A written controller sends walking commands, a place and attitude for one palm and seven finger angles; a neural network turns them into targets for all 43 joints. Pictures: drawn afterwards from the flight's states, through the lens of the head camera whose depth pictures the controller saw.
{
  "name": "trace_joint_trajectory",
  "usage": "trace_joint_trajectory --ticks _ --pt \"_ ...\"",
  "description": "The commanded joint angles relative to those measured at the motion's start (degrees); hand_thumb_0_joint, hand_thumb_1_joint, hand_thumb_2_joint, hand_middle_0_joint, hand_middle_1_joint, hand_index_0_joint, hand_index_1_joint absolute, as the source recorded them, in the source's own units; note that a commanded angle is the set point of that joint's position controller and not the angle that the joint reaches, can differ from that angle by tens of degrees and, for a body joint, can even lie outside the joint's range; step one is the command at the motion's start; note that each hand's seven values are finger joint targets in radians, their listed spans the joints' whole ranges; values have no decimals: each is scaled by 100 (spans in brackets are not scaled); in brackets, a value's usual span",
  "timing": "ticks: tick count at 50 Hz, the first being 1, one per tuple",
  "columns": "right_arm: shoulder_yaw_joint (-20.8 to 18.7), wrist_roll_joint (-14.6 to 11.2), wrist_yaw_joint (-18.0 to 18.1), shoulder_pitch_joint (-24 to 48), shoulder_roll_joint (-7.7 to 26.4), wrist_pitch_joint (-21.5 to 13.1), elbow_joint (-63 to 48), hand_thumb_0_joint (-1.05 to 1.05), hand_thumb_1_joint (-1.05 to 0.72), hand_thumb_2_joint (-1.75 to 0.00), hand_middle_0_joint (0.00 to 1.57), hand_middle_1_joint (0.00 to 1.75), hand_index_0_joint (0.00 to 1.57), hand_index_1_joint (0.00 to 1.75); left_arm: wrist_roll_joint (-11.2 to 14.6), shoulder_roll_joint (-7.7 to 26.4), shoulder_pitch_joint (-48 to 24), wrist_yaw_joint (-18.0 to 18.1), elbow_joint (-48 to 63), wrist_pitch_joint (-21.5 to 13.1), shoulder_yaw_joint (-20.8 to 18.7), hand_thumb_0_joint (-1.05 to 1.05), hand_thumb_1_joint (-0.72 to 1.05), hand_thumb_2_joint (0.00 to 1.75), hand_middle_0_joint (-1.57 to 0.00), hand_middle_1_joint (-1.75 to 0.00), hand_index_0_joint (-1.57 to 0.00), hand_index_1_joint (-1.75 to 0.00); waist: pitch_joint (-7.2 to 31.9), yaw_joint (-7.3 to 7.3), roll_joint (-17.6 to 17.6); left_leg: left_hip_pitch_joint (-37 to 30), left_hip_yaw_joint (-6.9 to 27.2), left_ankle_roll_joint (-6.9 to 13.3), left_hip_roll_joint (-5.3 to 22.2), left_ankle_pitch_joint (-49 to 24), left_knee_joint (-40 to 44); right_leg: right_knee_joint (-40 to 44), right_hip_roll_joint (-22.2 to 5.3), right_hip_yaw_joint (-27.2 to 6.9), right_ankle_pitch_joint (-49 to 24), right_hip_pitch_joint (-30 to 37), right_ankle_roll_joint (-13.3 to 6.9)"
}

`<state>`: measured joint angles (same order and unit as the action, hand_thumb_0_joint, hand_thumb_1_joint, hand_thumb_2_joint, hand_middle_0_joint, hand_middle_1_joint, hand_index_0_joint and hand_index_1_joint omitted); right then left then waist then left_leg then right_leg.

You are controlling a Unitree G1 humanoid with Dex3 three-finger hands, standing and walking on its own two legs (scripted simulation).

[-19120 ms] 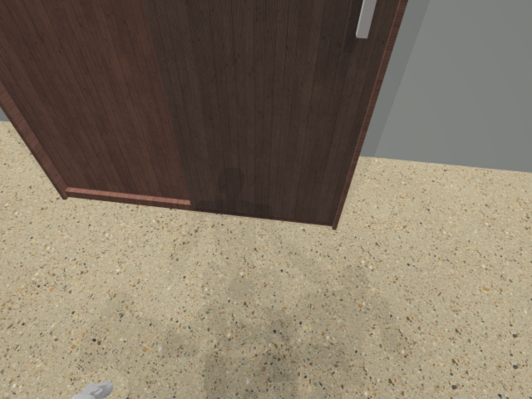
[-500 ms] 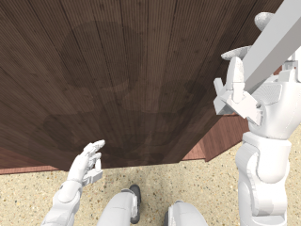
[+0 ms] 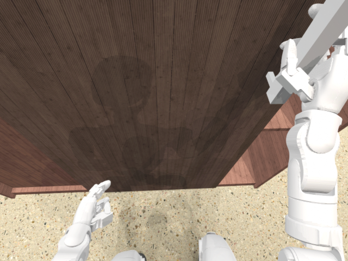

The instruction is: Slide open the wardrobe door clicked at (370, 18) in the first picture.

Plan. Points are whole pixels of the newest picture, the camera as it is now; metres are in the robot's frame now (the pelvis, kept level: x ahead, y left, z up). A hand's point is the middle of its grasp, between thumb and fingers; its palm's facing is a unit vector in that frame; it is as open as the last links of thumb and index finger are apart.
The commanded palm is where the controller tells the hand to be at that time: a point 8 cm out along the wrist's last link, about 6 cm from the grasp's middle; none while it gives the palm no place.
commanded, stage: step sideways, sliding the door along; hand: right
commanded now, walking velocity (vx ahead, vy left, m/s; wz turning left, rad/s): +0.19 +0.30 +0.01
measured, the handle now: (308, 33) +0.41 -0.20 +0.27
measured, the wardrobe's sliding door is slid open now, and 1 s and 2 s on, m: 0.24 0.40 0.59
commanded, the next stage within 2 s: none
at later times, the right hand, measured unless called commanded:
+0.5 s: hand (242, 66) +0.38 -0.10 +0.24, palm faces +0.41 +0.91 -0.09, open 7.0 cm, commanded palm +0.35 -0.07 +0.23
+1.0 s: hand (183, 66) +0.38 -0.01 +0.23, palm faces +0.43 +0.90 -0.08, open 7.1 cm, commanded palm +0.35 +0.02 +0.23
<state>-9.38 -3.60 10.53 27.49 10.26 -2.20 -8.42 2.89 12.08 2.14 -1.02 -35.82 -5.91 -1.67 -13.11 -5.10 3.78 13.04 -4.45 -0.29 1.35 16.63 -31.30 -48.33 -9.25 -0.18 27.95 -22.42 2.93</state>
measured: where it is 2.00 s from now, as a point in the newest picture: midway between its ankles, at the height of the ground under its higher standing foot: outside the picture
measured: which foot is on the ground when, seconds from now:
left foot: down 0.00-0.08, up 0.10-0.42, down 0.44-0.60, up 0.62-0.96, down 0.98-1.00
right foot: up 0.00-0.06, down 0.08-0.44, up 0.46-0.60, down 0.62-1.00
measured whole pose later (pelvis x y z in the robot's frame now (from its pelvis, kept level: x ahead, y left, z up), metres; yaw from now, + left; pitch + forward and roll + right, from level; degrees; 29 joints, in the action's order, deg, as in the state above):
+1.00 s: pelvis -0.01 +0.24 -0.01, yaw -3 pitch -5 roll +3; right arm -11.8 -5.1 8.7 38.1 17.3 -0.3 5.0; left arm 4.1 10.7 3.4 -2.9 -33.0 -4.3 -0.7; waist -15.3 -8.1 5.4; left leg 10.7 -5.3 -0.9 -0.1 16.3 -33.7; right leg -37.4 -17.1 -0.6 14.7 -17.1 7.0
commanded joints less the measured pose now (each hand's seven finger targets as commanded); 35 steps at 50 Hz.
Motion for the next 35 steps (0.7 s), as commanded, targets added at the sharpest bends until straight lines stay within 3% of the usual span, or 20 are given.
trace_joint_trajectory --ticks 1,2,3,4,5,9,11,14,18,20,21,23,24,26,28,29,30,31,32,35 --pt "1682 34 -504 2776 -9 -996 -2242 0 -90 -90 45 140 45 140 -39 306 -304 153 731 -105 -90 0 90 90 -20 -30 -20 -30 3316 725 -1161 -1850 905 800 1143 -5660 -728 1714 572 531 -775 596 -171" --pt "1741 -19 -546 2949 7 -1046 -2255 0 -90 -90 45 140 45 140 -64 439 -256 154 742 -17 -198 0 90 90 -20 -30 -20 -30 3486 826 -615 -694 518 480 810 -4404 -1328 2629 290 595 -2614 2180 -239" --pt "1864 -148 -636 3013 -144 -1062 -2213 0 -90 -90 45 140 45 140 -96 793 -279 114 935 2 -407 0 90 90 -20 -30 -20 -30 3557 783 832 1413 212 18 70 -1053 -2232 2453 -1324 -1214 -5348 3806 -943" --pt "2035 -153 -717 2930 -305 -981 -1825 0 -90 -90 45 140 45 140 3 882 -202 -32 1082 148 -416 0 90 90 -20 -30 -20 -30 3684 685 938 1747 664 87 35 1451 -3136 2317 -2183 -2001 -6326 4030 -1388" --pt "1814 -80 -746 3351 -249 -944 -1637 0 -90 -90 45 140 45 140 23 940 -331 -121 1101 129 -512 0 90 90 -20 -30 -20 -30 3472 698 388 2115 819 69 -77 1410 -3646 2301 -2252 -1964 -5588 3713 -1596" --pt "1837 -8 -805 4093 -189 -875 -1361 0 -90 -90 45 140 45 140 15 791 -276 -113 811 83 -428 0 90 90 -20 -30 -20 -30 2931 695 1251 2231 624 -29 208 514 -3824 2457 -1633 -769 -3903 3070 -1313" --pt "1850 13 -829 3989 -276 -742 -833 0 -90 -90 45 140 45 140 24 773 -147 -70 815 103 -397 0 90 90 -20 -30 -20 -30 2867 708 1206 1885 381 -65 160 263 -3553 2632 -1432 -354 -3307 2744 -1170" --pt "1948 -18 -806 4116 -406 -646 -580 0 -90 -90 45 140 45 140 34 742 -135 89 885 6 -325 0 90 90 -20 -30 -20 -30 2804 717 1750 1090 -46 -101 32 443 -2485 2746 -1099 280 -2833 2327 -997" --pt "1647 -94 -669 4096 -50 -623 -311 0 -90 -90 45 140 45 140 60 707 3 140 817 -121 -236 0 90 90 -20 -30 -20 -30 2973 679 1605 2 -348 -129 -309 348 -777 2000 -961 361 -3357 2257 -761" --pt "1502 -48 -673 4062 172 -664 -399 0 -90 -90 45 140 45 140 108 677 -40 133 789 -188 -182 0 90 90 -20 -30 -20 -30 3012 613 1032 -540 -255 -149 -229 -797 530 1255 -673 284 -3480 2180 -549" --pt "1402 2 -655 4029 370 -691 -418 0 -90 -90 45 140 45 140 132 559 -61 128 759 -218 -131 0 90 90 -20 -30 -20 -30 3040 619 118 -922 159 -30 219 -2076 1049 643 -269 437 -3013 1846 -366" --pt "972 52 -537 3786 1037 -648 -587 0 -90 -90 45 140 45 140 96 378 -234 183 698 -200 -104 0 90 90 -20 -30 -20 -30 2987 524 -1890 -1895 1967 879 1762 -6381 479 -1056 712 379 721 -351 -68" --pt "911 -34 -498 3619 1057 -610 -675 0 -90 -90 45 140 45 140 100 530 -282 221 577 -209 -182 0 90 90 -20 -30 -20 -30 3078 439 -2729 -2110 2240 1075 1836 -6622 271 -1700 758 6 1118 -662 -135" --pt "1119 -95 -411 3532 607 -670 -1230 0 -90 -90 45 140 45 140 69 403 -246 291 475 -216 -80 0 90 90 -20 -30 -20 -30 3059 531 -2160 -2494 1584 1113 1660 -6616 -316 -464 548 69 917 -750 -241" --pt "1283 -103 -415 3487 414 -773 -1372 0 -90 -90 45 140 45 140 28 410 -182 279 470 -60 -98 0 90 90 -20 -30 -20 -30 3318 741 -1251 -1670 666 600 1053 -5366 -1069 2297 561 730 -1489 990 -182" --pt "1434 -172 -478 3471 370 -830 -1487 0 -90 -90 45 140 45 140 -1 617 -208 268 583 2 -270 0 90 90 -20 -30 -20 -30 3462 819 -391 -273 357 234 661 -3580 -1877 2801 -74 443 -3555 2738 -342" --pt "1541 -257 -559 3436 113 -840 -1521 0 -90 -90 45 140 45 140 26 860 -236 141 840 34 -449 0 90 90 -20 -30 -20 -30 3760 648 1067 1498 270 -94 110 290 -2727 2274 -1810 -1439 -6660 4040 -1188" --pt "1546 -197 -675 3482 -10 -790 -1095 0 -90 -90 45 140 45 140 37 909 -216 -71 852 94 -486 0 90 90 -20 -30 -20 -30 3877 660 421 1479 692 1 -10 1629 -3537 2204 -2219 -1632 -6135 3759 -1487" --pt "1730 -123 -789 4098 -152 -799 -1478 0 -90 -90 45 140 45 140 62 932 -211 -179 908 113 -458 0 90 90 -20 -30 -20 -30 3550 802 187 1801 776 -3 10 1411 -3929 2315 -2166 -1424 -4943 3458 -1525" --pt "1682 -107 -731 3978 -38 -756 -1314 0 -90 -90 45 140 45 140 30 793 -337 -133 763 92 -436 0 90 90 -20 -30 -20 -30 2810 683 1162 2056 600 -79 249 1046 -3528 2265 -1830 -615 -5138 3260 -1384"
